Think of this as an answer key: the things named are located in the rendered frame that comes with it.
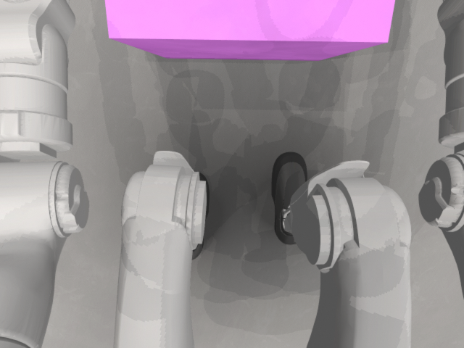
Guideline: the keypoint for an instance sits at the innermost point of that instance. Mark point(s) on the carton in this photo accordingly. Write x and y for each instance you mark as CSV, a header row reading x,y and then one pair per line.
x,y
303,30

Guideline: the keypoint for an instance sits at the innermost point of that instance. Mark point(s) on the left robot shin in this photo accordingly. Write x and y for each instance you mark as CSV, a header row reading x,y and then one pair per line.
x,y
132,190

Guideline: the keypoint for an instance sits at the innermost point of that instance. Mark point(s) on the right robot forearm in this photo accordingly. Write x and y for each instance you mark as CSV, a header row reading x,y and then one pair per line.
x,y
451,125

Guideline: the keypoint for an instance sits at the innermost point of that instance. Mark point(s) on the robot left upper arm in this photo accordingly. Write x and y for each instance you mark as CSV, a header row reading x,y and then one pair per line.
x,y
41,204

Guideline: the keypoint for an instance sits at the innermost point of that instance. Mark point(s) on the robot left thigh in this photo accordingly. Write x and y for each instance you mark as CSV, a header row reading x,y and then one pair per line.
x,y
153,294

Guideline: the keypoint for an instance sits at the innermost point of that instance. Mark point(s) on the robot right upper arm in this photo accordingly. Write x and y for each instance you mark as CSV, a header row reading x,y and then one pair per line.
x,y
441,202

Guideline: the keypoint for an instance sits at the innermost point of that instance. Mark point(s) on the left robot forearm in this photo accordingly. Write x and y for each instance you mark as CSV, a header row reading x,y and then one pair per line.
x,y
33,79

